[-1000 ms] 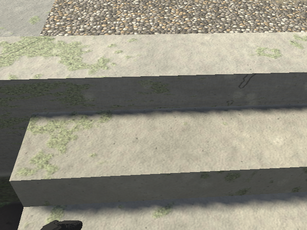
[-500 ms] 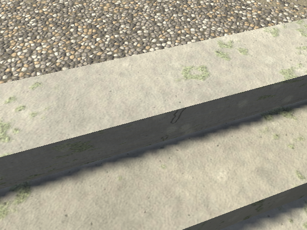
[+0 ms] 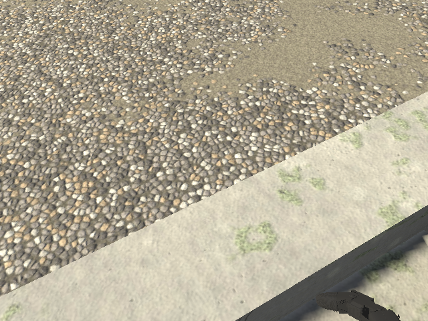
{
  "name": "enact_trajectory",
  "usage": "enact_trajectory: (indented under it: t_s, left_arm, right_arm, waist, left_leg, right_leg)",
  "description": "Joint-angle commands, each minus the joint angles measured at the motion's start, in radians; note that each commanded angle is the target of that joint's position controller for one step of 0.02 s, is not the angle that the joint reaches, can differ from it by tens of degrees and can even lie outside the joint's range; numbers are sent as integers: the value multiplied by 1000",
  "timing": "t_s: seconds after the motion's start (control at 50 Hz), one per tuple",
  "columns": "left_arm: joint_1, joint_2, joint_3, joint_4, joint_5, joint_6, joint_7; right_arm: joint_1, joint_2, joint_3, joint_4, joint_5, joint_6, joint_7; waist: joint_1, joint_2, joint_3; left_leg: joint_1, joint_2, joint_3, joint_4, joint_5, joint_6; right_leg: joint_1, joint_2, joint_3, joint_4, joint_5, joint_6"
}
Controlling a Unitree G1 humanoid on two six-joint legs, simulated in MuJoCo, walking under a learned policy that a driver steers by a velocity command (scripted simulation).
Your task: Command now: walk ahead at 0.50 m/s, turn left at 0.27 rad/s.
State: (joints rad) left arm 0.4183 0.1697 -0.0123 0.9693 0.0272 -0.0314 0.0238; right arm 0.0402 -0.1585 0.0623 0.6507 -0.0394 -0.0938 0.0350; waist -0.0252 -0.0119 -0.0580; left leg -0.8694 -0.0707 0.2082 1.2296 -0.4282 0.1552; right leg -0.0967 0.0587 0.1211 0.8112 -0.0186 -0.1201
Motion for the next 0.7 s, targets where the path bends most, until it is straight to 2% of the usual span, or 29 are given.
enact_trajectory:
  t_s: [0.02,0.04,0.06,0.08,0.1,0.12,0.14,0.18,0.2,0.22,0.26,0.28,0.3,0.36,0.4,0.44,0.46,0.48,0.5,0.52,0.54,0.56,0.58,0.6,0.62,0.64,0.66,0.68,0.7]
  left_arm:
    - [-97,66,22,-225,0,-96,-89]
    - [-230,33,6,-288,-1,-95,-101]
    - [-291,-15,-13,-328,18,-97,-108]
    - [-234,-39,-25,-328,12,-92,-106]
    - [-202,-51,-39,-323,1,-91,-101]
    - [-180,-79,-54,-323,-4,-89,-99]
    - [-172,-69,-58,-324,-12,-88,-92]
    - [-241,-33,-69,-372,3,-90,-82]
    - [-347,-46,-79,-405,33,-94,-68]
    - [-391,-47,-81,-420,34,-98,-57]
    - [-410,-64,-77,-413,16,-101,-38]
    - [-378,-73,-76,-395,6,-101,-39]
    - [-408,-60,-73,-391,-4,-106,-43]
    - [-602,-79,-76,-439,-23,-116,-63]
    - [-733,-103,-89,-488,-35,-139,-74]
    - [-894,-151,-108,-562,-31,-165,-90]
    - [-945,-170,-121,-616,-31,-170,-96]
    - [-986,-208,-144,-704,-24,-173,-101]
    - [-986,-205,-155,-757,-18,-172,-110]
    - [-886,-170,-157,-780,-1,-168,-123]
    - [-646,-89,-78,-715,2,-173,-89]
    - [-299,61,6,-619,4,-150,-35]
    - [-3,275,92,-555,14,-109,3]
    - [19,387,96,-473,36,-107,-5]
    - [29,317,82,-452,26,-80,10]
    - [-105,243,67,-423,-12,-77,-4]
    - [-229,122,42,-374,-47,-63,-12]
    - [-256,10,21,-304,-39,-64,-20]
    - [-282,-61,6,-249,-11,-71,-25]
  right_arm:
    - [366,-72,-66,144,-12,28,-38]
    - [351,-7,-51,179,10,25,-27]
    - [313,26,-44,213,16,16,-16]
    - [264,47,-39,217,14,3,-11]
    - [252,54,-38,224,19,-1,-6]
    - [297,60,-32,245,18,1,5]
    - [304,39,-32,242,17,8,12]
    - [254,-26,-45,214,41,13,16]
    - [288,-35,-50,216,52,20,2]
    - [320,-39,-51,206,37,18,-9]
    - [395,-76,-63,209,26,16,-24]
    - [457,-70,-64,218,27,26,-30]
    - [510,-57,-65,217,33,35,-36]
    - [691,-29,-66,257,26,66,-47]
    - [793,-24,-70,285,48,78,-63]
    - [896,19,-68,321,52,98,-85]
    - [922,38,-66,347,50,103,-97]
    - [914,46,-67,373,76,101,-116]
    - [850,33,-70,373,93,103,-134]
    - [603,-8,-73,288,123,112,-139]
    - [639,-68,-83,263,83,65,-106]
    - [523,-219,-113,242,64,26,-68]
    - [390,-372,-170,197,90,6,-60]
    - [496,-137,-124,168,53,-19,-51]
    - [539,-133,-138,204,33,-21,-15]
    - [498,-61,-131,159,31,-13,1]
    - [438,17,-104,113,32,9,13]
    - [387,43,-90,92,26,31,16]
    - [357,20,-86,64,37,47,18]
  waist:
    - [-46,248,-142]
    - [-14,47,-4]
    - [44,-78,85]
    - [112,-113,89]
    - [135,-99,97]
    - [130,-31,81]
    - [140,-37,86]
    - [154,-62,93]
    - [108,-49,86]
    - [82,-21,61]
    - [39,119,-40]
    - [22,138,-74]
    - [-9,105,-78]
    - [-109,144,-7]
    - [-148,155,81]
    - [-200,155,186]
    - [-203,172,211]
    - [-165,203,220]
    - [-117,175,195]
    - [31,81,110]
    - [111,154,-167]
    - [310,178,-388]
    - [456,185,-489]
    - [239,-458,-598]
    - [253,-509,-566]
    - [150,-382,-354]
    - [70,-208,-119]
    - [20,-56,-3]
    - [-22,-8,52]
  left_leg:
    - [759,273,-1152,-925,-159,158]
    - [596,250,-1012,-874,-171,116]
    - [455,202,-877,-861,-116,95]
    - [405,165,-726,-831,-33,69]
    - [411,121,-606,-826,63,56]
    - [466,120,-590,-846,117,68]
    - [458,119,-535,-844,163,55]
    - [323,60,-422,-870,169,17]
    - [273,50,-442,-875,216,30]
    - [234,54,-463,-892,306,32]
    - [383,93,-523,-853,526,48]
    - [541,110,-548,-796,551,60]
    - [671,132,-588,-780,527,68]
    - [1101,228,-782,-800,472,101]
    - [1295,271,-845,-818,432,132]
    - [1475,284,-857,-754,649,129]
    - [1475,293,-839,-743,739,103]
    - [1344,299,-812,-799,793,63]
    - [1176,297,-749,-890,786,27]
    - [552,247,-634,-1131,973,18]
    - [277,212,-659,-1085,1370,63]
    - [270,166,-605,-817,1916,31]
    - [408,130,-676,-505,1801,-40]
    - [373,-82,-606,-73,402,-71]
    - [331,-150,-624,380,261,-122]
    - [218,-112,-542,583,253,-146]
    - [142,-56,-412,632,264,-147]
    - [104,-2,-361,695,277,-105]
    - [100,42,-358,735,288,-62]
  right_leg:
    - [-630,67,163,953,-70,-6]
    - [-691,40,118,1031,-99,-26]
    - [-735,18,61,1104,-139,-46]
    - [-751,-35,56,1100,-124,-57]
    - [-799,-64,24,1088,-120,-55]
    - [-913,-60,-13,1234,-165,-49]
    - [-969,-84,-32,1236,-150,-41]
    - [-918,-151,-97,880,-42,-1]
    - [-888,-146,-166,809,16,49]
    - [-834,-134,-212,776,56,78]
    - [-852,-116,-233,775,86,103]
    - [-956,-115,-213,816,79,108]
    - [-1044,-117,-197,791,53,114]
    - [-1463,-119,-147,922,-167,128]
    - [-1759,-116,-161,1073,-368,157]
    - [-2058,-106,-170,1315,-647,178]
    - [-2105,-129,-139,1304,-767,170]
    - [-2007,-176,-84,1182,-796,144]
    - [-1784,-207,-96,978,-713,121]
    - [-857,-176,-191,408,-480,57]
    - [-69,-26,-319,514,-201,69]
    - [301,-31,-178,571,-174,25]
    - [329,-143,189,243,-488,-26]
    - [374,-466,712,-153,-326,-110]
    - [280,-482,1072,-457,-232,-172]
    - [86,-472,938,-492,-230,-155]
    - [-128,-435,688,-426,-327,-113]
    - [-285,-418,482,-350,-461,-76]
    - [-375,-389,328,-316,-482,-42]
